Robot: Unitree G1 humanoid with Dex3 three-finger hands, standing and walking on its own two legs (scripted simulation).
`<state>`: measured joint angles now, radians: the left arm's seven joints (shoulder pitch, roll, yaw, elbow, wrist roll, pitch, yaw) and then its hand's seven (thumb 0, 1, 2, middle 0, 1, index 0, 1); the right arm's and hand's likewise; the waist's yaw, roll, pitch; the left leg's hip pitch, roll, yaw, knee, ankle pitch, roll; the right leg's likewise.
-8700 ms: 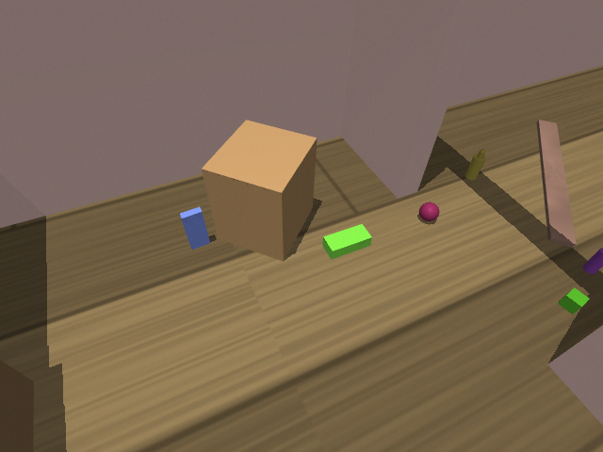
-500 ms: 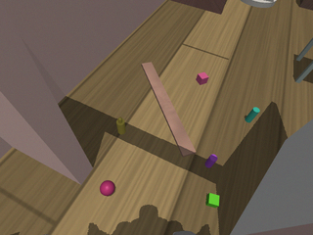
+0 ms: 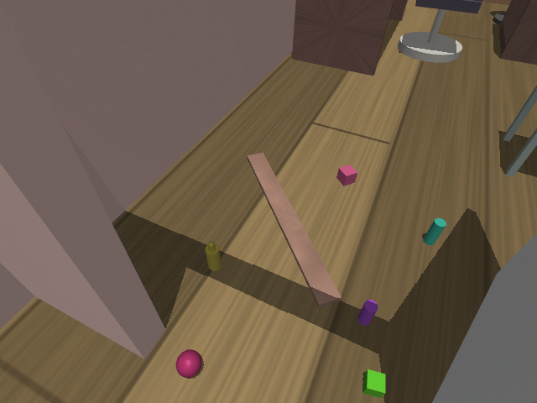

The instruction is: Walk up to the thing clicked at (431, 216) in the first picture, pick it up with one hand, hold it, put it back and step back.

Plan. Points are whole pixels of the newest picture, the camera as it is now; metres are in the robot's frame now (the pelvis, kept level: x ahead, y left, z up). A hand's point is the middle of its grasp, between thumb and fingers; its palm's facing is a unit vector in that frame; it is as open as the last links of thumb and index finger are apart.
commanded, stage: walk up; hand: left
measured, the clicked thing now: (189, 363) +0.42 +0.26 -0.74
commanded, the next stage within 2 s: stand in 0.62 s
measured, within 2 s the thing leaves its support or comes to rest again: neither
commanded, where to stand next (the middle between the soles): +0.04 +0.01 m, yaw +1 degrees
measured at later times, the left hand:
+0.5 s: hand out of the picture +0.10 +0.25 -0.16, palm faces -0.01 -0.94 -0.34, open 7.4 cm
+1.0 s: hand out of the picture +0.08 +0.25 -0.15, palm faces -0.03 -0.94 -0.35, open 7.4 cm
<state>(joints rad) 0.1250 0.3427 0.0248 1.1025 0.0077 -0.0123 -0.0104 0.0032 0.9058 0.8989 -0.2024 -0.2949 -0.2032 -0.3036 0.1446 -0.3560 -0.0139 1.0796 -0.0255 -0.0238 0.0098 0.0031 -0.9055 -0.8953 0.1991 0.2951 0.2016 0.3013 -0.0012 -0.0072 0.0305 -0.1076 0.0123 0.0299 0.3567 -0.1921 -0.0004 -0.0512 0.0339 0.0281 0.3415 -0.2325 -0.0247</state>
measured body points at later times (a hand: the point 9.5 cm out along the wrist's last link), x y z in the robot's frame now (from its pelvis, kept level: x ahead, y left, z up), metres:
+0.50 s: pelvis +0.02 +0.00 +0.00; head +0.02 +0.00 +0.45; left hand +0.10 +0.30 -0.13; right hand +0.09 -0.30 -0.13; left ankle +0.00 +0.12 -0.75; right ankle -0.03 -0.11 -0.75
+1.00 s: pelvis +0.00 +0.00 +0.00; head +0.01 +0.00 +0.45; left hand +0.09 +0.30 -0.13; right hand +0.09 -0.30 -0.13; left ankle +0.00 +0.12 -0.75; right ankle -0.03 -0.11 -0.75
